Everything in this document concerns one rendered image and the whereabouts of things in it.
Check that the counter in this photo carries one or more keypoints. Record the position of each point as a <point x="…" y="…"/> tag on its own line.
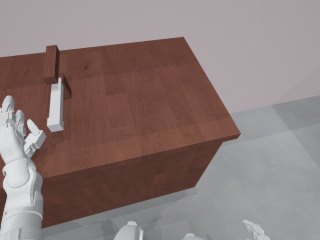
<point x="141" y="120"/>

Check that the tap lever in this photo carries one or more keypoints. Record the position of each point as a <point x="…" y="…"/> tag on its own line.
<point x="55" y="121"/>

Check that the robot left forearm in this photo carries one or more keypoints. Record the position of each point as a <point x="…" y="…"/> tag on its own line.
<point x="23" y="211"/>

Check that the left robot shin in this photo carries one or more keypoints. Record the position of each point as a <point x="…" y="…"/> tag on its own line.
<point x="132" y="223"/>

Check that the right robot shin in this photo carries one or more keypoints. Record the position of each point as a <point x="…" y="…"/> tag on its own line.
<point x="189" y="234"/>

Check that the robot left hand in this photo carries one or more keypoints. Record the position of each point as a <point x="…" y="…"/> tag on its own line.
<point x="12" y="133"/>

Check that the robot right hand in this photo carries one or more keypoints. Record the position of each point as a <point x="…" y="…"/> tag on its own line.
<point x="255" y="230"/>

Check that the robot shin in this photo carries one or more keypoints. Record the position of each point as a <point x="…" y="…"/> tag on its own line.
<point x="189" y="234"/>
<point x="132" y="223"/>

